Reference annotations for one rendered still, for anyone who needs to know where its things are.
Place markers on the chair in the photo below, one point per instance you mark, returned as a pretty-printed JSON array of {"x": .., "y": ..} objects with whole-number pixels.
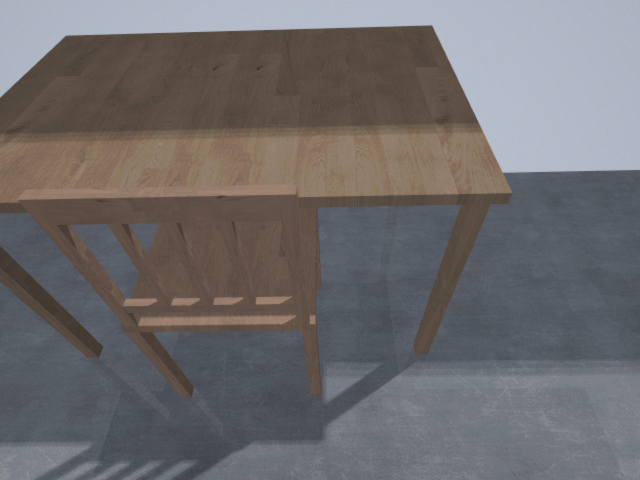
[{"x": 223, "y": 258}]

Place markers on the table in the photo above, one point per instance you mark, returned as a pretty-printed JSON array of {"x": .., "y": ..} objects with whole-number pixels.
[{"x": 356, "y": 117}]

